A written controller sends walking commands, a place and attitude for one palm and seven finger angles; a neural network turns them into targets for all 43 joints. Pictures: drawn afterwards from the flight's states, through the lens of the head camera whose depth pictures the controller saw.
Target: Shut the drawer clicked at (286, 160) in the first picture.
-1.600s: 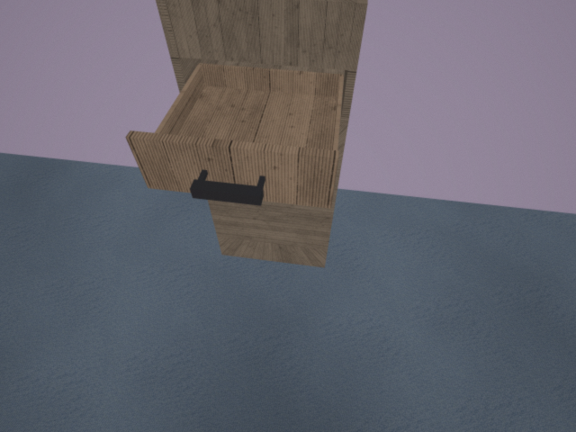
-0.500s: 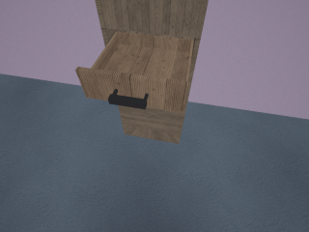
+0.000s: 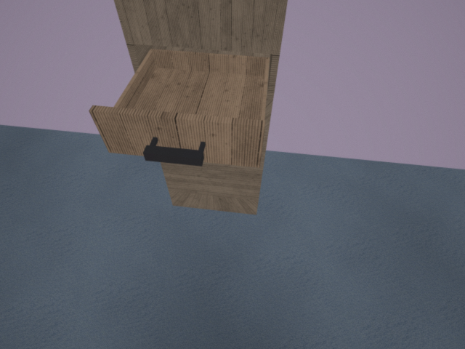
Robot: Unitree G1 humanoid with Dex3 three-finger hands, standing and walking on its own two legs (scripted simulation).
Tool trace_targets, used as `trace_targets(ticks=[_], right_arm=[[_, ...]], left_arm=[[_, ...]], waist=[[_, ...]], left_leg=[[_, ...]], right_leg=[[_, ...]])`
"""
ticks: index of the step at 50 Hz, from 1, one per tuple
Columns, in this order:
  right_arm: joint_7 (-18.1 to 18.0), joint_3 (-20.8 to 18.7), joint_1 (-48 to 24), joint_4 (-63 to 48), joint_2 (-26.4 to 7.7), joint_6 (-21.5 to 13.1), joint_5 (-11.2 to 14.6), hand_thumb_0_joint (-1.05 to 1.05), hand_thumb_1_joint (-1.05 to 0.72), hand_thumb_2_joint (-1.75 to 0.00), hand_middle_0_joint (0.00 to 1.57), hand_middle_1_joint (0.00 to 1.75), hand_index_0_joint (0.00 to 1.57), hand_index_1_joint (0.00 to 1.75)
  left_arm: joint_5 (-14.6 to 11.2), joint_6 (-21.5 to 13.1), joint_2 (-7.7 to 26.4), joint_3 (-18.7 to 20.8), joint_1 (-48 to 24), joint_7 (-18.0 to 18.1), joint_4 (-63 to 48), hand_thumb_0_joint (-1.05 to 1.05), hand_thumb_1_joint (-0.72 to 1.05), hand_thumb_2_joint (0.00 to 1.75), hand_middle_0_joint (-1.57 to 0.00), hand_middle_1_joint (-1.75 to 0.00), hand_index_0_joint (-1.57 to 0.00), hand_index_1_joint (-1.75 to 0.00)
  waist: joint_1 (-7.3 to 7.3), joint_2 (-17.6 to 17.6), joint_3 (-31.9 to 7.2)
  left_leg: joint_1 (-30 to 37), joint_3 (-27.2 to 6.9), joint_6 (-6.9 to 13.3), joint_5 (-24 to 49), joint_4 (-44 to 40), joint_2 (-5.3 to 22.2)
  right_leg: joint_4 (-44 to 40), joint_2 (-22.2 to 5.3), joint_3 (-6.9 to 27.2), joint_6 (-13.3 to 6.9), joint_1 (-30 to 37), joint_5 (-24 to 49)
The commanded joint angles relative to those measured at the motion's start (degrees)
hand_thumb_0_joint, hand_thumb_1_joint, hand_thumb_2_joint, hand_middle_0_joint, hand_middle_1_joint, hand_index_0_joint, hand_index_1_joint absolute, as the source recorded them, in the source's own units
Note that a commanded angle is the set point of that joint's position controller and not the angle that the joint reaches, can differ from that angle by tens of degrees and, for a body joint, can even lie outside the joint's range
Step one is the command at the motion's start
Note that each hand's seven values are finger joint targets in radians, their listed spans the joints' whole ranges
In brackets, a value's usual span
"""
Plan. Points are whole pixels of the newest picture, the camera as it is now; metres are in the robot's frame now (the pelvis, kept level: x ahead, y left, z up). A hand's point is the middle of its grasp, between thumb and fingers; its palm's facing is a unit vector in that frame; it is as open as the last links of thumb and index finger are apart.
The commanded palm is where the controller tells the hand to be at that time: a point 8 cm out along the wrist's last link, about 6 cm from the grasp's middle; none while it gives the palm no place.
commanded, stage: take the last steps up to it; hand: left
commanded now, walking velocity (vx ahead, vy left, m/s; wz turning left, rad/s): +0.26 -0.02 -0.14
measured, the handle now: (176, 149) +0.51 +0.16 +0.01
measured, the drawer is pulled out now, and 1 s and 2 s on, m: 0.30 0.30 0.30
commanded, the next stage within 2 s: come to a stop and stand still in 0.56 s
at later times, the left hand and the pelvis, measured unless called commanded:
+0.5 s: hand out of the picture +0.02 +0.16 -0.18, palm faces +0.09 -0.98 -0.18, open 7.4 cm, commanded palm none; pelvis +0.09 +0.00 +0.00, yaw -1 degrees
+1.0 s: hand (175, 271) +0.30 +0.15 -0.18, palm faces -0.01 -0.98 -0.22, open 7.4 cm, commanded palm none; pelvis +0.20 -0.02 -0.01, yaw -2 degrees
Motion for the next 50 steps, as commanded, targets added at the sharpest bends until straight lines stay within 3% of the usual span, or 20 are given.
trace_targets(ticks=[1,5,10,13,14,16,22,25,26,27,28,31,36,37,38,39,41,44,48,50], right_arm=[[-0.1,-1.9,5.1,-1.1,-6.8,-1.0,-0.7,0.0,-0.9,-0.9,0.2,0.3,0.2,0.3],[0.2,-2.3,6.6,-1.2,-6.4,-1.3,-1.0,0.0,-0.9,-0.9,0.2,0.3,0.2,0.3],[-0.1,-2.7,9.5,-0.4,-6.0,-2.6,-0.6,0.0,-0.9,-0.9,0.2,0.3,0.2,0.3],[-0.1,-1.9,5.5,-2.6,-1.9,-3.1,0.1,0.0,-0.9,-0.9,0.2,0.3,0.2,0.3],[-0.2,-2.3,1.6,-3.6,-2.9,-2.9,0.0,0.0,-0.9,-0.9,0.2,0.3,0.2,0.3],[-0.1,-2.6,-0.6,-4.1,-1.9,-3.1,0.1,0.0,-0.9,-0.9,0.2,0.3,0.2,0.3],[1.9,-2.1,-2.9,-5.7,0.8,-2.6,0.4,0.0,-0.9,-0.9,0.2,0.3,0.2,0.3],[1.1,-2.5,5.9,-2.3,-0.4,-3.6,0.0,0.0,-0.9,-0.9,0.2,0.3,0.2,0.3],[0.3,-3.4,12.8,-0.7,-5.2,-4.0,-0.6,0.0,-0.9,-0.9,0.2,0.3,0.2,0.3],[-0.2,-4.5,18.7,0.2,-11.0,-4.1,-1.3,0.0,-0.9,-0.9,0.2,0.3,0.2,0.3],[-0.2,-4.3,16.9,-0.9,-12.0,-3.2,-1.0,0.0,-0.9,-0.9,0.2,0.3,0.2,0.3],[0.3,-2.8,5.3,-4.3,-6.9,-3.4,-1.1,0.0,-0.9,-0.9,0.2,0.3,0.2,0.3],[-0.2,-2.5,-0.1,-4.8,-6.7,-2.2,-0.6,0.0,-0.9,-0.9,0.2,0.3,0.2,0.3],[-0.1,-2.2,-0.4,-5.2,-5.0,-1.8,0.0,0.0,-0.9,-0.9,0.2,0.3,0.2,0.3],[0.6,-1.7,0.5,-5.8,-2.2,-1.2,0.7,0.0,-0.9,-0.9,0.2,0.3,0.2,0.3],[1.0,-1.7,2.6,-5.2,-1.9,-0.7,0.6,0.0,-0.9,-0.9,0.2,0.3,0.2,0.3],[0.7,-1.8,3.3,-3.2,-1.7,-0.2,0.2,0.0,-0.9,-0.9,0.2,0.3,0.2,0.3],[0.2,-2.4,3.5,-3.2,-3.8,0.3,0.5,0.0,-0.9,-0.9,0.2,0.3,0.2,0.3],[0.2,-2.6,2.4,-4.3,-4.2,0.6,0.5,0.0,-0.9,-0.9,0.2,0.3,0.2,0.3],[0.3,-2.8,4.1,-3.9,-5.0,0.6,0.4,0.0,-0.9,-0.9,0.2,0.3,0.2,0.3]], left_arm=[[0.5,-0.9,7.5,1.9,2.0,-0.3,-3.3,0.0,0.9,0.9,-0.2,-0.3,-0.2,-0.3],[0.8,-1.3,6.1,2.3,3.4,-1.1,-3.7,0.0,0.9,0.9,-0.2,-0.3,-0.2,-0.3],[0.7,-3.0,3.5,2.0,6.3,-1.2,-2.7,0.0,0.9,0.9,-0.2,-0.3,-0.2,-0.3],[0.7,-3.9,7.9,3.5,15.8,-0.1,0.9,0.0,0.9,0.9,-0.2,-0.3,-0.2,-0.3],[0.7,-3.8,8.2,3.5,18.8,0.4,2.0,0.0,0.9,0.9,-0.2,-0.3,-0.2,-0.3],[1.0,-3.7,6.5,3.1,18.8,1.2,2.2,0.0,0.9,0.9,-0.2,-0.3,-0.2,-0.3],[1.2,-4.2,5.7,2.3,13.9,0.9,0.9,0.0,0.9,0.9,-0.2,-0.3,-0.2,-0.3],[0.6,-4.4,4.3,2.0,11.7,0.6,0.9,0.0,0.9,0.9,-0.2,-0.3,-0.2,-0.3],[0.1,-4.3,2.5,1.7,12.4,0.5,0.0,0.0,0.9,0.9,-0.2,-0.3,-0.2,-0.3],[-0.4,-4.4,0.3,1.1,13.3,0.0,-1.3,0.0,0.9,0.9,-0.2,-0.3,-0.2,-0.3],[0.2,-4.4,1.2,1.1,12.2,0.0,-2.5,0.0,0.9,0.9,-0.2,-0.3,-0.2,-0.3],[1.1,-3.2,0.9,1.3,8.5,-0.7,-3.6,0.0,0.9,0.9,-0.2,-0.3,-0.2,-0.3],[1.1,-2.7,-1.1,0.6,14.6,-0.9,-1.1,0.0,0.9,0.9,-0.2,-0.3,-0.2,-0.3],[1.4,-3.0,1.8,1.0,15.4,-0.4,-1.3,0.0,0.9,0.9,-0.2,-0.3,-0.2,-0.3],[1.5,-3.3,6.3,1.4,12.6,0.0,-2.0,0.0,0.9,0.9,-0.2,-0.3,-0.2,-0.3],[1.5,-2.9,9.3,1.4,8.4,-0.1,-3.3,0.0,0.9,0.9,-0.2,-0.3,-0.2,-0.3],[1.2,-3.0,8.6,1.4,3.8,0.4,-3.9,0.0,0.9,0.9,-0.2,-0.3,-0.2,-0.3],[0.9,-2.4,8.8,2.1,5.2,1.6,-3.6,0.0,0.9,0.9,-0.2,-0.3,-0.2,-0.3],[0.8,-1.3,10.3,3.1,2.9,2.3,-4.6,0.0,0.9,0.9,-0.2,-0.3,-0.2,-0.3],[0.4,-0.9,9.5,3.1,0.8,2.2,-5.7,0.0,0.9,0.9,-0.2,-0.3,-0.2,-0.3]], waist=[[-0.36,1.5,0.7],[-0.15,3.3,3.9],[0.46,5.1,0.8],[4.03,-13.3,-2.0],[5.64,-14.8,0.6],[4.82,-8.1,0.5],[1.11,-6.2,2.5],[-3.72,-4.2,-1.5],[-6.2,4.8,-6.0],[-7.29,18.0,-10.8],[-6.43,9.1,-7.7],[-1.88,11.5,3.3],[2.69,3.4,-4.7],[3.05,-2.0,-3.6],[1.06,-11.4,-2.5],[-0.49,-10.1,-4.3],[-1.04,-9.7,-3.2],[1.04,-11.6,-5.4],[1.9,-8.9,-7.0],[0.76,-4.0,-9.4]], left_leg=[[-2.1,-3.1,4.1,-8.0,-5.2,3.5],[-4.1,-6.7,6.1,-16.9,-8.0,5.0],[-0.8,-9.7,8.7,-6.2,-6.3,8.5],[-18.0,5.6,2.8,-5.1,16.0,-2.2],[-25.1,3.8,2.2,-18.3,25.6,-1.6],[-29.6,1.6,2.0,-19.9,32.3,0.5],[-16.1,4.9,2.0,-6.4,16.8,0.1],[4.7,7.2,2.9,3.9,2.7,-2.6],[16.4,-4.6,7.0,7.8,-0.6,5.9],[20.6,-22.5,14.8,11.8,-7.4,22.1],[12.3,-27.2,18.5,4.2,-11.2,26.3],[-6.3,-16.9,13.6,-7.4,-15.7,19.7],[-9.2,-0.3,7.7,7.0,-2.3,9.4],[-9.9,2.3,4.3,2.4,2.6,4.5],[-10.3,5.6,1.5,-6.1,5.8,0.6],[-4.4,5.7,1.0,-7.9,7.1,-0.8],[-3.2,4.6,1.1,-3.6,8.3,0.1],[-9.6,4.7,0.5,-6.9,11.9,-0.2],[-11.4,4.4,0.3,-7.0,6.5,-0.4],[-2.6,3.8,0.8,14.7,-0.6,1.9]], right_leg=[[-6.3,-5.9,6.9,-0.7,-4.7,-10.8],[-3.1,-4.1,5.7,-1.3,-8.0,-16.0],[3.2,-3.3,2.2,-1.4,-6.0,-3.8],[-7.4,-15.7,19.2,-6.6,14.1,15.8],[-8.2,-21.4,24.7,-10.7,16.5,28.0],[-4.4,-22.4,21.9,-14.9,19.6,40.2],[-8.2,-16.5,12.6,-9.3,4.5,25.3],[2.5,-10.7,6.9,-4.8,-4.1,30.3],[14.2,-6.3,3.4,-2.0,-12.7,21.0],[32.6,-0.4,-3.5,1.0,-19.8,-14.1],[40.8,-2.3,-0.4,0.7,-21.0,-21.2],[39.1,-9.3,0.0,1.4,-21.6,-14.1],[5.7,-5.4,-7.8,3.8,-0.3,0.0],[-2.8,-7.9,-1.9,3.3,-0.3,5.3],[-8.2,-17.5,8.5,-0.1,-3.7,9.4],[-9.0,-21.9,10.2,-3.3,-7.6,11.4],[-3.6,-18.8,5.9,-3.5,-4.9,34.9],[2.0,-20.7,4.1,-5.0,7.9,63.7],[4.7,-22.8,4.0,-7.1,13.6,66.6],[7.1,-19.1,0.0,-4.1,8.7,54.8]])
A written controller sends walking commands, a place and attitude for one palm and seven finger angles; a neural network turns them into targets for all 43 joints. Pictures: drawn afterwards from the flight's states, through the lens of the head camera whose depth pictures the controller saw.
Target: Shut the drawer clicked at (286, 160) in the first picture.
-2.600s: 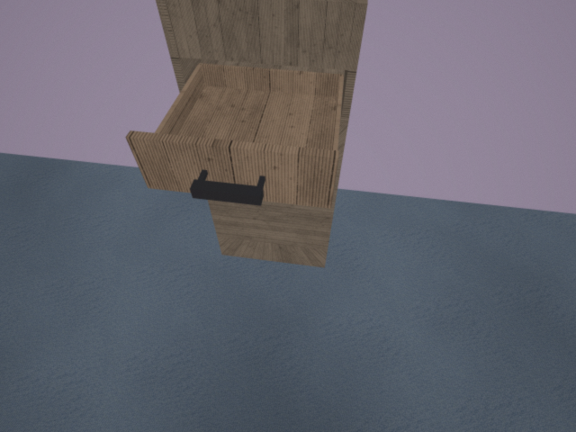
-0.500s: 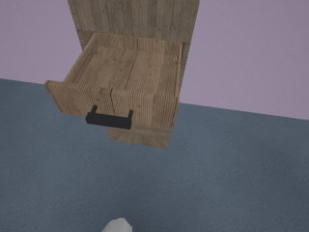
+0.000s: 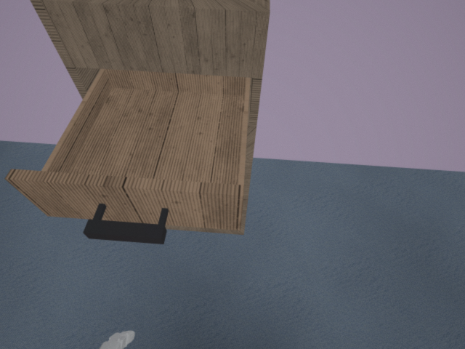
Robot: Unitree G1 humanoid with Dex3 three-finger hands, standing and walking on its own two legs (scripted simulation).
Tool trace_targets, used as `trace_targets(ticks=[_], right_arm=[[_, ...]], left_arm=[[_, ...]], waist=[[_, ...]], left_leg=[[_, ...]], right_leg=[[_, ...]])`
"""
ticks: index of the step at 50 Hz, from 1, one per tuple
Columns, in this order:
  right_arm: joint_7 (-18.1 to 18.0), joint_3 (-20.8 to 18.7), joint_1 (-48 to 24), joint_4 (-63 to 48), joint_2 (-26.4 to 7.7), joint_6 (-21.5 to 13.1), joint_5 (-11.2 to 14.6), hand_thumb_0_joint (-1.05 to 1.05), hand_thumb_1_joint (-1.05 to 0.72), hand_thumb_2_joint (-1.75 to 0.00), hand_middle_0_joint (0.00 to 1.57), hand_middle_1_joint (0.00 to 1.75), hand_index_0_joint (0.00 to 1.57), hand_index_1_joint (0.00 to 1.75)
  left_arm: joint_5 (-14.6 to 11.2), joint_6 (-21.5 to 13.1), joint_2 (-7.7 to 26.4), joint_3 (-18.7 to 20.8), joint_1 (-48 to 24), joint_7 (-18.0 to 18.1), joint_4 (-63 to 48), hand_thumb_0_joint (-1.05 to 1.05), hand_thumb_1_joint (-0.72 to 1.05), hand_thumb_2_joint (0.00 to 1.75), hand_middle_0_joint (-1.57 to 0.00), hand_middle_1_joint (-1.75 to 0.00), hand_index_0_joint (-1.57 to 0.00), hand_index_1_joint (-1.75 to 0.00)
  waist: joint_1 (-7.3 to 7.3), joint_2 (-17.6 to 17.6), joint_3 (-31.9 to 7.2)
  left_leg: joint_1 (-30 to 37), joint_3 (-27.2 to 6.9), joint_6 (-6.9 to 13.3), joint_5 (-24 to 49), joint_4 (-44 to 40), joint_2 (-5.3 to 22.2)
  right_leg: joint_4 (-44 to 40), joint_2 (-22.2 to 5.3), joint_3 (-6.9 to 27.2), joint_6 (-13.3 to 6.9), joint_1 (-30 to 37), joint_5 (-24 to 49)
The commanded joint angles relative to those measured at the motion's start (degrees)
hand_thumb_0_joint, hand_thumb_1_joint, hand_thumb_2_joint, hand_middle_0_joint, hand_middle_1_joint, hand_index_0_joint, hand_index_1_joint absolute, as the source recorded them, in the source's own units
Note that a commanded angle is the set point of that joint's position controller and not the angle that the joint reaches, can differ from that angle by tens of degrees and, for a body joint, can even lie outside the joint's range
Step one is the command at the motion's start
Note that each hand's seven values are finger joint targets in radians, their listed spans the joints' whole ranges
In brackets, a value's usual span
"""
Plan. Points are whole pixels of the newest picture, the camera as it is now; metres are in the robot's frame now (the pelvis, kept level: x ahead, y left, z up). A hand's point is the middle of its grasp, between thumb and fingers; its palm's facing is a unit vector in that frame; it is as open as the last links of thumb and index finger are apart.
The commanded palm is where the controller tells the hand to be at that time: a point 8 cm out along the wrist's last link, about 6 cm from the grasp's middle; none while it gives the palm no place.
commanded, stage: come to a stop and stand still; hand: left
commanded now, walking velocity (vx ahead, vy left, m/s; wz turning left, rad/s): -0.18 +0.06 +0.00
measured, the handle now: (129, 221) +0.31 +0.20 +0.02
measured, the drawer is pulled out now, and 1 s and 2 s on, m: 0.30 0.30 0.30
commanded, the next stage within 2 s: look again from close up in 0.62 s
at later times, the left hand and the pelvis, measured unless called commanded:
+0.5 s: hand out of the picture +0.03 +0.18 -0.18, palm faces +0.00 -0.97 -0.25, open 7.4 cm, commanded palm none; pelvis -0.02 -0.01 -0.01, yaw -2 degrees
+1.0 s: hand out of the picture -0.02 +0.15 -0.17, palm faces -0.01 -0.98 -0.22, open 7.4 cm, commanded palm none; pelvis -0.02 -0.03 +0.00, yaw -1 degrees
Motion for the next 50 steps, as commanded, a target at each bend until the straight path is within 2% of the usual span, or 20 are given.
trace_targets(ticks=[1,2,3,4,7,11,12,13,14,15,16,18,19,20,22,23,25,29,36,50], right_arm=[[-0.3,-1.2,5.1,-2.7,-6.5,-1.4,-0.6,0.0,-0.9,-0.9,0.2,0.3,0.2,0.3],[-0.4,-1.6,7.6,-2.7,-8.3,-1.3,-0.8,0.0,-0.9,-0.9,0.2,0.3,0.2,0.3],[-0.8,-1.8,8.6,-2.5,-9.0,-1.2,-0.8,0.0,-0.9,-0.9,0.2,0.3,0.2,0.3],[-1.3,-1.6,9.1,-2.7,-9.1,-1.1,-1.2,0.0,-0.9,-0.9,0.2,0.3,0.2,0.3],[-1.6,-1.5,4.5,-4.7,-8.0,-1.4,-1.7,0.0,-0.9,-0.9,0.2,0.3,0.2,0.3],[-1.2,-1.7,3.3,-5.2,-8.3,-1.9,-1.7,0.0,-0.9,-0.9,0.2,0.3,0.2,0.3],[0.1,-3.0,-5.4,-7.9,-12.1,-4.1,0.1,0.0,-0.9,-0.9,0.2,0.3,0.2,0.3],[1.8,-1.8,-2.2,-12.4,-5.5,-3.7,0.4,0.0,-0.9,-0.9,0.2,0.3,0.2,0.3],[2.0,-0.7,-0.5,-12.9,-2.5,-3.5,-0.1,0.0,-0.9,-0.9,0.2,0.3,0.2,0.3],[1.6,-0.1,1.8,-13.7,-1.2,-3.1,-0.6,0.0,-0.9,-0.9,0.2,0.3,0.2,0.3],[1.7,-0.3,1.0,-12.9,0.2,-2.5,-0.1,0.0,-0.9,-0.9,0.2,0.3,0.2,0.3],[1.7,-0.2,3.4,-12.7,-1.6,-1.8,0.2,0.0,-0.9,-0.9,0.2,0.3,0.2,0.3],[1.4,-0.2,5.3,-11.8,-2.6,-2.0,0.2,0.0,-0.9,-0.9,0.2,0.3,0.2,0.3],[1.5,-0.1,7.1,-10.5,-2.9,-2.6,0.0,0.0,-0.9,-0.9,0.2,0.3,0.2,0.3],[1.4,0.1,4.3,-9.7,-6.3,-3.4,-1.0,0.0,-0.9,-0.9,0.2,0.3,0.2,0.3],[1.2,0.4,1.9,-9.9,-6.6,-3.3,-1.0,0.0,-0.9,-0.9,0.2,0.3,0.2,0.3],[1.1,0.7,-1.6,-11.0,-6.1,-3.2,-0.8,0.0,-0.9,-0.9,0.2,0.3,0.2,0.3],[1.5,0.6,1.7,-9.5,-4.5,-2.7,-0.6,0.0,-0.9,-0.9,0.2,0.3,0.2,0.3],[1.4,1.5,3.8,-6.0,-4.2,-3.7,-0.5,0.0,-0.9,-0.9,0.2,0.3,0.2,0.3],[0.8,2.8,6.8,1.2,-2.9,-4.6,-0.2,0.0,-0.9,-0.9,0.2,0.3,0.2,0.3]], left_arm=[[-0.7,0.8,9.7,2.7,6.1,0.9,-2.1,0.0,0.9,0.9,-0.2,-0.3,-0.2,-0.3],[-0.5,0.8,7.5,2.0,4.4,1.1,-3.4,0.0,0.9,0.9,-0.2,-0.3,-0.2,-0.3],[-0.4,1.3,6.0,1.7,2.4,1.2,-4.0,0.0,0.9,0.9,-0.2,-0.3,-0.2,-0.3],[-0.4,2.0,6.4,1.9,0.9,1.0,-4.2,0.0,0.9,0.9,-0.2,-0.3,-0.2,-0.3],[-0.3,2.1,5.0,1.9,1.1,0.4,-4.4,0.0,0.9,0.9,-0.2,-0.3,-0.2,-0.3],[-0.1,1.8,4.4,1.4,2.4,-0.2,-4.6,0.0,0.9,0.9,-0.2,-0.3,-0.2,-0.3],[-1.2,-1.5,7.3,0.4,14.0,1.0,-0.8,0.0,0.9,0.9,-0.2,-0.3,-0.2,-0.3],[-0.1,-2.4,11.1,1.5,12.5,1.2,-4.3,0.0,0.9,0.9,-0.2,-0.3,-0.2,-0.3],[0.4,-3.1,11.5,1.1,12.3,1.5,-4.2,0.0,0.9,0.9,-0.2,-0.3,-0.2,-0.3],[1.1,-3.1,12.3,0.2,11.7,1.5,-6.3,0.0,0.9,0.9,-0.2,-0.3,-0.2,-0.3],[1.4,-3.0,12.6,-0.2,10.0,1.3,-6.3,0.0,0.9,0.9,-0.2,-0.3,-0.2,-0.3],[0.5,-2.7,11.1,0.0,8.0,1.6,-6.8,0.0,0.9,0.9,-0.2,-0.3,-0.2,-0.3],[0.4,-2.0,9.8,-0.3,6.8,1.7,-7.5,0.0,0.9,0.9,-0.2,-0.3,-0.2,-0.3],[0.3,-1.3,9.1,-0.3,6.4,1.6,-8.2,0.0,0.9,0.9,-0.2,-0.3,-0.2,-0.3],[-0.1,0.3,7.2,-0.9,8.3,1.5,-7.6,0.0,0.9,0.9,-0.2,-0.3,-0.2,-0.3],[-0.3,0.4,6.6,-1.2,10.1,1.3,-6.6,0.0,0.9,0.9,-0.2,-0.3,-0.2,-0.3],[0.0,-0.1,6.1,-1.7,13.6,0.7,-4.6,0.0,0.9,0.9,-0.2,-0.3,-0.2,-0.3],[0.3,-0.8,8.2,-1.8,11.0,0.0,-4.6,0.0,0.9,0.9,-0.2,-0.3,-0.2,-0.3],[0.1,-1.5,7.3,-2.0,13.2,-0.3,-2.3,0.0,0.9,0.9,-0.2,-0.3,-0.2,-0.3],[-0.3,-2.1,6.5,-2.3,14.7,0.0,2.7,0.0,0.9,0.9,-0.2,-0.3,-0.2,-0.3]], waist=[[1.58,4.8,-14.2],[0.11,12.1,-13.7],[-1.47,17.9,-12.2],[-1.76,12.8,-10.9],[0.52,8.6,-8.5],[0.59,10.5,-8.9],[6.91,7.0,-23.2],[4.97,-8.5,-20.3],[3.28,-11.8,-16.1],[2.1,-1.2,-13.7],[0.1,2.2,-10.1],[-1.03,-20.1,-9.6],[-1.87,-19.7,-9.7],[-2.22,-9.8,-9.0],[0.01,15.6,-3.6],[1.41,16.1,-1.2],[3.4,5.8,-0.1],[0.01,-3.6,-1.8],[0.62,-0.1,-2.7],[1.61,-0.5,-4.6]], left_leg=[[9.8,-4.9,3.0,46.1,-8.5,8.9],[15.0,-10.4,7.7,67.3,-8.7,15.3],[15.3,-15.0,12.6,78.8,-11.9,19.0],[12.6,-14.7,15.0,73.1,-11.6,19.5],[14.1,-9.7,14.0,60.3,-10.1,15.6],[10.5,-8.5,12.3,49.3,-11.3,14.9],[19.2,-4.9,7.3,53.1,7.7,14.8],[-2.5,-1.1,4.7,17.8,12.0,5.1],[-13.4,-1.7,2.9,-9.2,19.3,-0.4],[-11.9,-3.7,1.8,-11.4,16.4,-0.9],[-11.0,-1.4,1.7,-10.4,14.0,-2.5],[-8.8,-1.6,2.7,-3.6,8.9,-1.0],[-3.3,-1.9,3.0,1.9,2.8,-0.9],[3.5,-2.3,3.2,13.2,-3.4,0.2],[-0.8,-13.7,8.3,23.8,-11.0,9.5],[-5.6,-15.2,10.0,19.6,-14.2,10.8],[-7.8,-12.9,8.8,8.1,-13.3,7.3],[0.8,-6.0,4.3,-1.8,-8.5,0.9],[1.1,-6.9,4.1,1.3,-12.2,2.2],[2.9,-5.9,3.8,14.2,-11.5,3.1]], right_leg=[[2.9,-9.3,4.0,-1.5,5.4,43.5],[8.6,-3.1,0.7,1.2,-1.9,15.7],[19.6,1.8,3.2,1.9,-7.4,-13.8],[26.4,2.1,8.7,1.3,-8.8,-17.8],[28.4,2.1,9.3,1.9,-14.1,-12.6],[15.6,1.6,6.3,1.8,-7.7,-9.4],[-2.6,-3.2,10.9,1.5,-6.1,3.2],[-6.7,-8.5,18.9,0.9,6.5,29.9],[-5.6,-17.1,28.5,-5.9,9.5,48.8],[-3.3,-18.2,23.7,-9.1,7.9,55.9],[-0.8,-13.2,18.7,-7.1,4.3,56.7],[0.0,-9.9,17.1,-5.9,2.6,50.5],[0.9,-8.4,14.9,-4.6,-0.6,42.6],[2.8,-6.1,13.0,-3.0,-5.2,31.2],[7.8,1.3,6.9,1.5,-7.2,-3.3],[8.5,2.0,6.0,1.5,-4.7,-8.5],[1.6,0.9,8.7,0.3,-2.8,-1.5],[-10.6,-3.4,15.7,-0.8,-11.8,-9.7],[-11.5,-2.8,13.7,0.0,-8.6,-5.3],[-9.1,-3.4,11.7,0.0,-1.2,11.2]])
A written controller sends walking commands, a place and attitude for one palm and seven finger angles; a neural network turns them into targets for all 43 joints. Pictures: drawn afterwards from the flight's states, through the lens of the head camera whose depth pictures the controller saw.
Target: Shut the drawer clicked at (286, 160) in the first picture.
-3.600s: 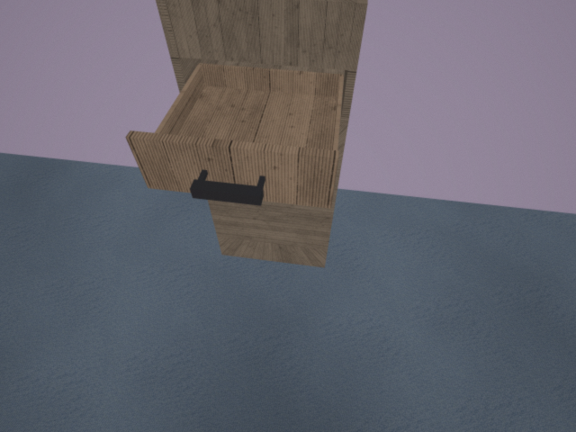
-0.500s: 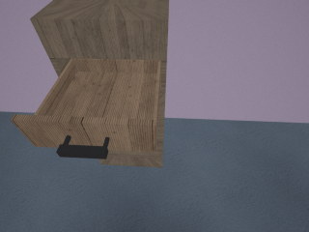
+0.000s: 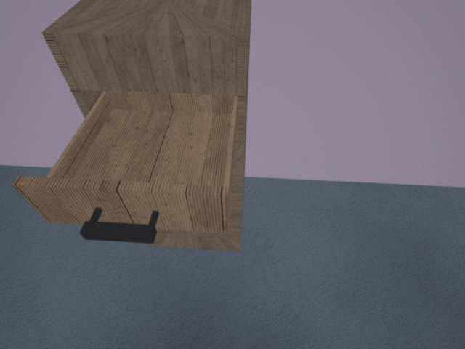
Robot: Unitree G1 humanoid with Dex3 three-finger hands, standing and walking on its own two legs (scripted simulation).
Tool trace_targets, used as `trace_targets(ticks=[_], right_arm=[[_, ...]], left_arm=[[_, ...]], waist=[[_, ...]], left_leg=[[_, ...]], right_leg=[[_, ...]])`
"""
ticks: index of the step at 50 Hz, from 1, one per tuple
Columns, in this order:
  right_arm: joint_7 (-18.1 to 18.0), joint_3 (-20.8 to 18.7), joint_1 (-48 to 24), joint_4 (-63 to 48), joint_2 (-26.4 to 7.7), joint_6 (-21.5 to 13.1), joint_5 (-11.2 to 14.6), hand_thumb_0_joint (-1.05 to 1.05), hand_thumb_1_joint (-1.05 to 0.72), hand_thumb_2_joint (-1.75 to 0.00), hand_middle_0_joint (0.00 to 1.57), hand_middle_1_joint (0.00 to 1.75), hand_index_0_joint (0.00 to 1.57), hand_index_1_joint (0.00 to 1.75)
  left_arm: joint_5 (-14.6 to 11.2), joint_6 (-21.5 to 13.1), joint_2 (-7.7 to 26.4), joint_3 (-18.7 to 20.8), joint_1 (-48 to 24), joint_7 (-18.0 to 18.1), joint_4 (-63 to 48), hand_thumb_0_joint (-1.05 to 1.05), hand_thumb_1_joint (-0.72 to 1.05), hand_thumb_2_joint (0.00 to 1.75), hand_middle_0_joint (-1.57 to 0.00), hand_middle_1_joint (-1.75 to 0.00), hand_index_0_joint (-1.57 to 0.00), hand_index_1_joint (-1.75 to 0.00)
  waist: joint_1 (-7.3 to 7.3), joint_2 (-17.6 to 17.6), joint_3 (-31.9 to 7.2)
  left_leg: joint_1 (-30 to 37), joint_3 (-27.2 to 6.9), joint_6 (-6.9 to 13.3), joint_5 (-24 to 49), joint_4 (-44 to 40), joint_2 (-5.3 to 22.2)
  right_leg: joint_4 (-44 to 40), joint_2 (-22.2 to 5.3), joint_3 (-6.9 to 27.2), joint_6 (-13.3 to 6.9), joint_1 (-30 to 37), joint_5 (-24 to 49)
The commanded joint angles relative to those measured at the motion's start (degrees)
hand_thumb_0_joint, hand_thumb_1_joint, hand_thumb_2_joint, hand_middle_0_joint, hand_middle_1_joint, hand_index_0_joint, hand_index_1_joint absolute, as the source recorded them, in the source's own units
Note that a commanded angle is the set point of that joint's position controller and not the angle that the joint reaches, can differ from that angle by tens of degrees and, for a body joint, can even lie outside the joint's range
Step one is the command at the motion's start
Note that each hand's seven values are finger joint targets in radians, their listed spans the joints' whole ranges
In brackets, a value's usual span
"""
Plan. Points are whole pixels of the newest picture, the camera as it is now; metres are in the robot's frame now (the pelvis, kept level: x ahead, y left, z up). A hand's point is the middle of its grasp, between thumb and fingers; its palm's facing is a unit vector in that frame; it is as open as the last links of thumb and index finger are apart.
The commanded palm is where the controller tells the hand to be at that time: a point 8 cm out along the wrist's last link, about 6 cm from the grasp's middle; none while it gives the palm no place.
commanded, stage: look again from close up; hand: left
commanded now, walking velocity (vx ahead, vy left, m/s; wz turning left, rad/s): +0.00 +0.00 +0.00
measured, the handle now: (122, 222) +0.33 +0.23 +0.01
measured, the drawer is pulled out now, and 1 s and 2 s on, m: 0.30 0.30 0.30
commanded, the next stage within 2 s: raise the hand and make a fist in 0.24 s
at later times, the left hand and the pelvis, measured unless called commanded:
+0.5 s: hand (122, 331) +0.16 +0.20 -0.05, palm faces +0.27 -0.95 -0.14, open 7.1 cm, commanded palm +0.10 +0.23 -0.05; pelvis +0.01 +0.00 -0.01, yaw +4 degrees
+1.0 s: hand (124, 337) +0.14 +0.17 +0.00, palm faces -0.04 -1.00 -0.05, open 4.7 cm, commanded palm +0.11 +0.24 +0.01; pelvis -0.03 -0.01 -0.07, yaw +5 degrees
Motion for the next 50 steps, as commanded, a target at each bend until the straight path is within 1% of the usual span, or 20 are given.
trace_targets(ticks=[1,16,17,18,19,20,21,22,23,24,25,27,29,30,34,36,39,40,43,50], right_arm=[[-0.5,-0.8,1.3,-1.5,-4.8,-1.5,0.0,0.0,-0.9,-0.9,0.2,0.3,0.2,0.3],[-0.8,-1.2,0.7,-0.7,-4.1,-1.5,0.0,0.0,-0.9,-0.9,0.2,0.3,0.2,0.3],[-0.4,-1.6,-6.5,-5.5,-6.1,-1.9,0.4,0.0,-0.9,-0.9,0.2,0.3,0.2,0.3],[-2.9,-2.9,-4.2,-24.1,-15.5,-11.0,2.7,0.0,-0.9,-0.9,0.2,0.3,0.2,0.3],[-5.4,-2.2,-7.9,-21.3,-9.5,-16.1,1.9,0.0,-0.9,-0.9,0.2,0.3,0.2,0.3],[-4.7,-2.4,-9.3,-21.7,-7.7,-18.6,3.2,0.0,-0.9,-0.9,0.2,0.3,0.2,0.3],[-4.0,-2.3,-6.1,-20.4,-8.6,-19.2,3.2,0.0,-0.9,-0.9,0.2,0.3,0.2,0.3],[-3.8,-3.4,-7.5,-23.7,-9.9,-20.1,2.4,0.0,-0.9,-0.9,0.2,0.3,0.2,0.3],[-3.4,-4.2,-7.3,-24.6,-10.8,-20.5,1.5,0.0,-0.9,-0.9,0.2,0.3,0.2,0.3],[-2.9,-4.7,-8.2,-26.7,-10.2,-20.7,1.0,0.0,-0.9,-0.9,0.2,0.3,0.2,0.3],[-1.8,-5.0,-9.5,-29.2,-9.9,-20.9,1.3,0.0,-0.9,-0.9,0.2,0.3,0.2,0.3],[0.1,-5.6,-11.0,-32.8,-9.7,-20.2,0.8,0.0,-0.9,-0.9,0.2,0.3,0.2,0.3],[1.3,-6.4,-12.9,-36.1,-10.4,-19.6,0.7,0.0,-0.9,-0.9,0.2,0.3,0.2,0.3],[1.7,-6.9,-12.7,-37.3,-10.4,-18.8,1.2,0.0,-0.9,-0.9,0.2,0.3,0.2,0.3],[0.2,-6.1,-13.8,-45.5,-9.7,-15.7,2.3,0.0,-0.9,-0.9,0.2,0.3,0.2,0.3],[-0.8,-5.7,-12.6,-46.2,-9.6,-14.4,2.5,0.0,-0.9,-0.9,0.2,0.3,0.2,0.3],[-2.1,-4.6,-8.9,-45.8,-9.1,-14.4,1.9,0.0,-0.9,-0.9,0.2,0.3,0.2,0.3],[-2.5,-4.1,-8.1,-44.9,-9.6,-14.4,1.7,0.0,-0.9,-0.9,0.2,0.3,0.2,0.3],[-2.8,-3.3,-8.1,-43.6,-9.7,-15.8,2.3,0.0,-0.9,-0.9,0.2,0.3,0.2,0.3],[-3.7,-2.5,-12.2,-43.1,-8.6,-15.7,3.4,0.0,-0.9,-0.9,0.2,0.3,0.2,0.3]], left_arm=[[0.2,-1.2,6.7,1.3,2.8,0.4,-1.5,0.0,0.9,0.9,-0.2,-0.3,-0.2,-0.3],[0.4,-1.1,5.9,1.6,2.2,0.5,-1.0,0.0,0.9,0.9,-0.2,-0.3,-0.2,-0.3],[0.9,-2.5,7.0,2.0,7.9,2.7,0.5,0.0,0.9,0.9,-0.2,-0.3,-0.2,-0.3],[-11.1,-15.3,21.2,9.6,-35.1,1.8,-89.6,0.0,0.9,0.9,-0.22,-0.32,-0.22,-0.32],[-6.5,-12.9,16.7,10.6,-6.6,4.1,-75.4,0.0,0.9,0.9,-0.24,-0.34,-0.24,-0.34],[-7.9,-5.1,1.7,0.0,9.3,5.4,-66.0,0.0,0.9,0.9,-0.26,-0.37,-0.26,-0.37],[-9.1,-4.7,-2.9,-1.9,6.6,4.1,-65.4,0.0,0.9,0.9,-0.28,-0.39,-0.28,-0.39],[-9.3,-7.3,0.4,0.8,3.1,3.1,-67.6,0.0,0.9,0.9,-0.3,-0.41,-0.3,-0.41],[-9.3,-10.5,1.9,3.1,6.5,1.3,-64.5,0.0,0.9,0.9,-0.32,-0.43,-0.32,-0.43],[-10.2,-13.9,-1.5,2.3,14.5,-1.5,-60.2,0.0,0.9,0.9,-0.34,-0.45,-0.34,-0.45],[-10.5,-17.4,-2.9,1.9,20.6,-4.8,-57.9,0.0,0.9,0.9,-0.36,-0.47,-0.36,-0.47],[-12.0,-25.3,-2.9,3.0,25.6,-12.1,-56.8,0.0,0.9,0.9,-0.4,-0.52,-0.4,-0.52],[-13.0,-32.9,2.5,7.4,23.2,-19.5,-58.3,0.0,0.9,0.9,-0.44,-0.56,-0.44,-0.56],[-13.0,-34.6,7.2,12.4,24.5,-21.7,-58.4,0.0,0.9,0.9,-0.46,-0.58,-0.46,-0.58],[-16.8,-29.0,6.6,12.7,19.1,-22.3,-74.6,0.0,0.9,0.9,-0.54,-0.67,-0.54,-0.67],[-17.4,-27.5,8.2,13.4,12.3,-19.7,-81.6,0.0,0.9,0.9,-0.58,-0.71,-0.58,-0.71],[-15.8,-28.8,8.5,9.6,7.0,-18.0,-90.6,0.0,0.9,0.9,-0.64,-0.78,-0.64,-0.78],[-15.2,-29.1,9.6,9.3,3.4,-18.1,-91.8,0.0,0.9,0.9,-0.66,-0.8,-0.66,-0.8],[-15.1,-27.1,7.9,6.1,4.8,-20.5,-87.7,0.0,0.9,0.9,-0.72,-0.86,-0.72,-0.86],[-17.3,-14.9,12.8,15.8,13.2,-19.2,-80.0,0.0,0.9,0.9,-0.86,-1.01,-0.86,-1.01]], waist=[[0.39,-0.7,0.7],[0.23,-1.0,1.7],[2.93,-5.9,2.5],[-4.51,4.6,-28.9],[2.04,14.3,-28.8],[-0.26,12.5,-17.4],[-2.65,6.3,-9.9],[-3.49,1.7,-3.5],[-3.82,-4.4,-4.0],[-1.77,-9.7,-3.6],[0.51,-8.1,-4.3],[2.79,-11.4,-8.1],[2.59,-9.6,-10.3],[3.94,-5.1,-11.5],[3.59,1.3,-19.5],[1.58,2.1,-17.0],[-1.67,5.2,-17.6],[-3.16,3.7,-17.5],[-3.73,5.1,-15.7],[1.1,-0.8,-15.1]], left_leg=[[2.0,-3.3,2.2,5.8,-3.9,3.5],[2.9,-3.6,2.3,7.6,-3.8,3.5],[-2.3,-1.8,0.7,9.2,9.9,4.1],[13.4,-0.9,3.3,15.8,0.0,-1.7],[18.5,-0.3,3.5,23.5,-0.7,1.0],[10.5,-0.9,2.4,22.6,-0.3,1.2],[6.1,-1.6,2.3,17.2,1.8,0.7],[0.2,-2.8,2.5,10.3,4.0,-0.3],[-3.4,-2.6,2.6,6.2,6.0,-0.6],[-7.5,-2.6,2.3,4.0,8.1,-0.7],[-10.1,-1.9,1.8,4.0,10.2,-1.3],[-17.3,-0.9,0.9,2.8,15.7,-1.8],[-23.1,-0.4,0.7,0.5,21.4,-2.2],[-24.3,0.0,0.7,0.5,23.2,-2.4],[-23.6,0.5,2.3,-2.4,25.3,-2.7],[-25.6,-1.0,2.5,-8.9,26.0,-2.1],[-23.2,-2.0,3.5,-5.1,28.8,-1.1],[-23.2,-2.6,3.7,-4.8,29.9,-0.7],[-22.6,-3.6,3.6,-6.5,28.8,-0.5],[-23.5,-3.5,3.1,-8.5,23.2,-1.1]], right_leg=[[-6.5,-4.5,3.4,-2.0,-3.5,8.8],[-6.9,-4.5,2.9,-1.8,-3.7,9.9],[-8.9,-8.7,7.8,0.1,-2.9,37.2],[-1.5,-4.1,0.3,-1.2,4.1,32.1],[2.0,-0.6,-2.8,-2.4,1.7,19.2],[1.2,-0.2,-7.1,-1.3,-5.1,11.1],[0.7,-0.4,-8.2,-0.6,-8.4,11.2],[0.4,-0.1,-8.7,-0.2,-13.1,9.3],[1.3,0.3,-9.2,0.0,-16.6,6.2],[3.7,0.8,-9.9,0.0,-19.1,3.9],[6.4,0.7,-9.4,-0.4,-19.2,4.6],[13.2,0.8,-8.7,-0.7,-22.0,5.9],[18.0,0.2,-6.4,-1.1,-24.9,6.4],[19.6,-0.3,-4.8,-1.7,-24.5,6.6],[21.7,0.4,-4.5,-1.2,-25.2,2.1],[20.0,0.8,-3.1,-1.1,-29.0,-7.5],[20.1,1.2,-2.7,-1.1,-31.2,-2.7],[20.7,1.7,-2.8,-1.0,-32.1,-2.4],[19.2,1.8,-3.5,-0.9,-32.8,-4.5],[12.6,0.6,-2.2,-0.3,-24.9,-12.4]])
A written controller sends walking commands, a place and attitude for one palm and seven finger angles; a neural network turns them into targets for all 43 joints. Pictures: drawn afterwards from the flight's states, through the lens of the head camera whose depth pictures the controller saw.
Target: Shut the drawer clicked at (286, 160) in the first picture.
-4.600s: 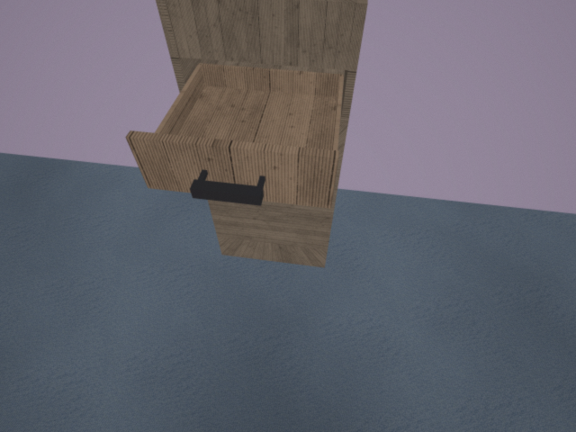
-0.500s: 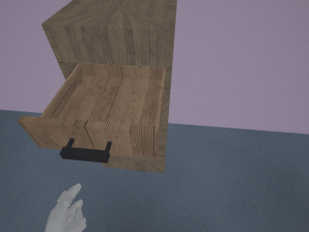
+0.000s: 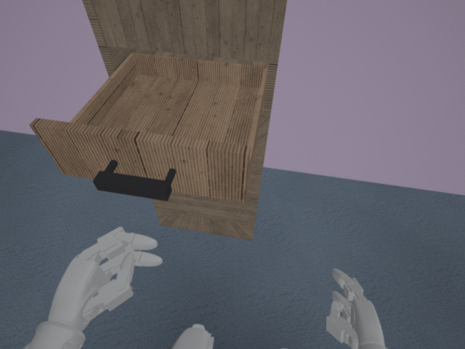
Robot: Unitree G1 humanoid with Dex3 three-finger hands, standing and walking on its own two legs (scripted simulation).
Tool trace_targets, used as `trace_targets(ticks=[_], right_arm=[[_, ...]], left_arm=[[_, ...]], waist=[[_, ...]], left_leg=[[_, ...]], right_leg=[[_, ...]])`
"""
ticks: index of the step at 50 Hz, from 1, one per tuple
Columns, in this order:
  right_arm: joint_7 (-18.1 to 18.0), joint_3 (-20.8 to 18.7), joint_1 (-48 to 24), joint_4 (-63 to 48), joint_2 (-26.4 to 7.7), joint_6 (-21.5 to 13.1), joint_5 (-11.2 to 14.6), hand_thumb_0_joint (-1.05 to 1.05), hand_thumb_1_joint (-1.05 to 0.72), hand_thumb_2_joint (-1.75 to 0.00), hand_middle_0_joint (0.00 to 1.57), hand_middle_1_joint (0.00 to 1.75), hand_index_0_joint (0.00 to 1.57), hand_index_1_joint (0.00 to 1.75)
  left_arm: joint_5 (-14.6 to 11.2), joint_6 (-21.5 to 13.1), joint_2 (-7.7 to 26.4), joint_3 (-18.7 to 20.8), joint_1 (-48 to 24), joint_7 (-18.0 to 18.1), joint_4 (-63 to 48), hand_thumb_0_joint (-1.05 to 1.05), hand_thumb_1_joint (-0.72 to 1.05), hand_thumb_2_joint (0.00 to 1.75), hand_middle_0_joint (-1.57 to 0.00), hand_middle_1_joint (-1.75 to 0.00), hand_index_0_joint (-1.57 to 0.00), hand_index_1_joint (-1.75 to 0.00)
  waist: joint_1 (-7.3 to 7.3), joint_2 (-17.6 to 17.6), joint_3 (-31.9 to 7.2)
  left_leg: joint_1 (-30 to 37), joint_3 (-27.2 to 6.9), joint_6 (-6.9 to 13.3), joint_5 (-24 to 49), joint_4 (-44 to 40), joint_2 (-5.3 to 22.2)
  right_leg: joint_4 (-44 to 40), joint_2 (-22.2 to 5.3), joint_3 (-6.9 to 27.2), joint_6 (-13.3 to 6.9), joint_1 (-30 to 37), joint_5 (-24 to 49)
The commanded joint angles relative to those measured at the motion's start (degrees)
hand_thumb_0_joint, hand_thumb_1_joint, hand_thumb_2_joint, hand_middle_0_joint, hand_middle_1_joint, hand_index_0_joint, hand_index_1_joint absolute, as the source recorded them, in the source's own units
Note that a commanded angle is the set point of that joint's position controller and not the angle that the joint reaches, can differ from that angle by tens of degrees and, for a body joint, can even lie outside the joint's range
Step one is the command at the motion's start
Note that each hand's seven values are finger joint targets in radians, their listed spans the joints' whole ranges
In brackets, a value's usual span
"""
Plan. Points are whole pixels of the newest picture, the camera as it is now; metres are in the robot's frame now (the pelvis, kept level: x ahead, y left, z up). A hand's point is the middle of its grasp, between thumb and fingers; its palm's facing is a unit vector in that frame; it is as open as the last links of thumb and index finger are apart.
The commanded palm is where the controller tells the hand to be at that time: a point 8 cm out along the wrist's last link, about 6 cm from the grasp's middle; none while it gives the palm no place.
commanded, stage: raise the hand and make a fist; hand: left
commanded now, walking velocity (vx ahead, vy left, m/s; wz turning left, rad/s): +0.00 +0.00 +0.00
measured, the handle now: (137, 177) +0.38 +0.21 +0.09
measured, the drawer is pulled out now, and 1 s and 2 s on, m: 0.30 0.30 0.30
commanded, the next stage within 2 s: bring the fist close to the handle in 1.24 s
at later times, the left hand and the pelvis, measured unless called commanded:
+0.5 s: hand (105, 261) +0.21 +0.19 +0.13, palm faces -0.05 -1.00 -0.07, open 3.1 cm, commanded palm +0.17 +0.24 +0.15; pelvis +0.02 +0.02 +0.03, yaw -1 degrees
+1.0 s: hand (82, 243) +0.21 +0.20 +0.17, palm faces -0.03 -1.00 -0.09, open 3.3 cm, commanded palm +0.17 +0.25 +0.19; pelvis +0.04 +0.01 +0.05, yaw -1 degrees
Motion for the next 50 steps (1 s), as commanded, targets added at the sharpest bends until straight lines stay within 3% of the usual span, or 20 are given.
trace_targets(ticks=[1,5,7,10,14,15,17,20,21,24,29,30,32,35,38,40,45,47,50], right_arm=[[-1.7,-4.7,-5.4,-10.3,-8.0,-3.8,0.7,0.0,-0.9,-0.9,0.2,0.3,0.2,0.3],[-1.4,-4.8,-5.5,-9.7,-8.1,-5.2,0.6,0.0,-0.9,-0.9,0.2,0.3,0.2,0.3],[-1.1,-4.9,-4.4,-9.8,-8.2,-6.6,0.7,0.0,-0.9,-0.9,0.2,0.3,0.2,0.3],[-1.0,-5.0,-3.8,-8.6,-9.1,-8.0,0.8,0.0,-0.9,-0.9,0.2,0.3,0.2,0.3],[-0.9,-5.3,-2.6,-9.0,-9.4,-9.1,1.2,0.0,-0.9,-0.9,0.2,0.3,0.2,0.3],[-0.9,-5.2,-3.0,-8.5,-9.5,-8.9,0.9,0.0,-0.9,-0.9,0.2,0.3,0.2,0.3],[-0.7,-5.3,-2.7,-9.0,-9.2,-8.9,1.1,0.0,-0.9,-0.9,0.2,0.3,0.2,0.3],[-0.6,-5.1,-3.4,-8.7,-9.2,-8.2,1.0,0.0,-0.9,-0.9,0.2,0.3,0.2,0.3],[-0.6,-4.9,-3.0,-9.1,-8.9,-7.9,1.1,0.0,-0.9,-0.9,0.2,0.3,0.2,0.3],[-0.6,-4.3,-3.6,-9.7,-8.8,-7.7,1.3,0.0,-0.9,-0.9,0.2,0.3,0.2,0.3],[-0.6,-3.4,-3.9,-10.1,-8.8,-7.6,1.4,0.0,-0.9,-0.9,0.2,0.3,0.2,0.3],[-0.6,-3.2,-4.5,-9.6,-8.9,-7.5,1.3,0.0,-0.9,-0.9,0.2,0.3,0.2,0.3],[-0.6,-2.9,-4.3,-10.1,-8.7,-7.8,1.4,0.0,-0.9,-0.9,0.2,0.3,0.2,0.3],[-1.0,-2.7,-5.2,-9.5,-9.0,-8.1,1.5,0.0,-0.9,-0.9,0.2,0.3,0.2,0.3],[-1.1,-2.1,-5.0,-9.8,-8.8,-8.5,1.8,0.0,-0.9,-0.9,0.2,0.3,0.2,0.3],[-1.5,-2.1,-5.9,-9.2,-9.0,-8.9,1.9,0.0,-0.9,-0.9,0.2,0.3,0.2,0.3],[-2.0,-1.9,-6.4,-8.3,-9.4,-10.0,2.4,0.0,-0.9,-0.9,0.2,0.3,0.2,0.3],[-1.9,-1.8,-6.3,-8.7,-9.2,-10.7,2.3,0.0,-0.9,-0.9,0.2,0.3,0.2,0.3],[-2.0,-2.2,-6.2,-8.2,-9.4,-11.5,2.3,0.0,-0.9,-0.9,0.2,0.3,0.2,0.3]], left_arm=[[-2.3,1.7,7.4,8.8,3.3,2.5,-10.2,0.0,0.9,0.9,-0.88,-1.04,-0.88,-1.04],[-2.2,-0.4,7.8,9.1,4.2,4.8,-13.4,0.0,0.9,0.9,-0.96,-1.12,-0.96,-1.12],[-2.2,-1.9,5.2,5.8,4.5,4.8,-15.9,0.0,0.9,0.9,-1.0,-1.17,-1.0,-1.17],[-1.7,-2.8,5.6,5.2,3.2,4.8,-15.3,0.0,0.9,0.9,-1.06,-1.23,-1.06,-1.23],[-1.1,-2.5,6.3,5.3,4.3,5.2,-19.4,0.0,0.9,0.9,-1.14,-1.32,-1.14,-1.32],[-0.5,-2.0,6.6,5.3,4.3,5.9,-19.2,0.0,0.9,0.9,-1.16,-1.34,-1.16,-1.34],[-0.7,-1.3,5.7,4.8,5.5,6.1,-21.1,0.0,0.9,0.9,-1.2,-1.38,-1.2,-1.38],[-0.3,0.3,7.2,6.8,5.4,6.8,-21.2,0.0,0.9,0.9,-1.26,-1.45,-1.26,-1.45],[-0.4,1.0,5.9,5.6,6.0,6.6,-21.4,0.0,0.9,0.9,-1.28,-1.47,-1.28,-1.47],[-1.1,2.9,6.0,5.7,4.7,5.6,-22.3,0.0,0.9,0.9,-1.34,-1.53,-1.34,-1.53],[-1.6,6.1,6.5,6.2,4.2,3.8,-24.5,0.0,0.9,0.9,-1.4,-1.6,-1.4,-1.6],[-1.7,6.9,6.9,6.6,3.3,3.7,-23.4,0.0,0.9,0.9,-1.4,-1.6,-1.4,-1.6],[-1.9,7.5,6.2,5.8,3.1,3.2,-25.9,0.0,0.9,0.9,-1.4,-1.6,-1.4,-1.6],[-2.3,8.6,8.9,8.8,1.4,3.3,-25.7,0.0,0.9,0.9,-1.4,-1.6,-1.4,-1.6],[-2.7,9.5,7.9,7.9,0.4,2.7,-27.2,0.0,0.9,0.9,-1.4,-1.6,-1.4,-1.6],[-3.3,10.3,10.4,11.3,0.5,2.7,-25.7,0.0,0.9,0.9,-1.4,-1.6,-1.4,-1.6],[-5.0,11.9,9.8,12.2,0.4,1.0,-21.5,0.0,0.9,0.9,-1.4,-1.6,-1.4,-1.6],[-5.1,11.8,8.6,10.6,0.4,0.2,-22.9,0.0,0.9,0.9,-1.4,-1.6,-1.4,-1.6],[-5.2,11.3,11.4,13.7,0.4,0.3,-22.5,0.0,0.9,0.9,-1.4,-1.6,-1.4,-1.6]], waist=[[-0.07,-2.9,-6.6],[-0.05,-4.1,-4.9],[-0.79,-1.6,-4.5],[-1.78,-2.7,-2.9],[-1.15,0.4,-5.3],[-1.36,-1.0,-4.6],[-0.89,0.3,-5.3],[-0.53,0.3,-5.0],[-0.47,0.6,-4.0],[-0.66,1.2,-2.9],[-0.17,1.8,-4.1],[-0.41,1.0,-2.3],[-0.18,1.6,-3.1],[0.04,0.4,-1.6],[0.05,0.7,-2.3],[0.78,0.4,-1.9],[0.88,-1.6,0.0],[0.92,0.0,-0.1],[1.31,-0.7,-0.7]], left_leg=[[9.4,4.1,4.0,4.8,-13.2,-1.6],[10.7,4.2,3.9,6.0,-14.9,-1.3],[12.2,4.4,3.9,5.4,-15.6,-1.4],[12.7,4.1,3.9,4.1,-16.2,-1.3],[16.0,4.2,3.9,5.6,-17.9,-1.4],[16.2,3.8,4.2,6.0,-18.1,-1.2],[18.0,4.0,4.0,7.9,-18.8,-1.2],[19.1,4.0,4.0,10.3,-19.3,-1.1],[19.4,4.2,3.9,10.3,-19.8,-1.1],[20.7,4.0,3.8,11.1,-20.8,-1.0],[23.5,4.0,3.8,14.8,-21.6,-1.1],[23.2,3.8,3.9,14.6,-21.9,-1.0],[24.5,3.7,3.8,14.7,-22.5,-1.0],[24.7,3.5,3.8,13.8,-23.3,-1.0],[26.0,3.6,3.7,13.7,-24.3,-1.1],[26.2,3.8,3.8,13.8,-24.5,-1.2],[25.9,3.9,3.7,12.8,-25.3,-1.5],[26.4,4.2,3.7,13.2,-25.6,-1.7],[26.3,4.3,3.7,13.6,-25.2,-1.8]], right_leg=[[-18.5,-0.9,4.3,0.8,3.4,0.8],[-18.3,-0.5,2.9,0.8,3.8,2.5],[-18.3,-0.6,2.4,0.8,3.0,2.6],[-19.1,-0.5,2.5,0.8,2.5,1.5],[-18.5,-0.4,1.1,0.5,4.2,5.1],[-18.5,-0.2,0.8,0.6,4.3,6.2],[-18.4,-0.1,0.3,0.4,5.6,9.0],[-18.8,0.0,0.0,0.5,7.4,12.4],[-19.1,0.1,-0.1,0.4,7.4,12.8],[-19.9,0.3,-0.4,0.5,8.4,14.4],[-21.0,0.4,-0.6,0.5,11.2,19.3],[-21.5,0.6,-0.7,0.5,11.3,19.3],[-21.9,0.4,-0.8,0.6,11.8,19.4],[-23.3,0.7,-0.6,0.5,12.5,18.7],[-23.9,0.5,-0.7,0.6,13.2,18.6],[-25.0,0.6,-0.1,0.4,14.3,18.8],[-27.1,0.6,0.6,0.7,14.9,18.1],[-27.1,0.3,0.7,0.7,15.0,18.6],[-27.7,0.4,1.3,0.8,15.6,19.0]])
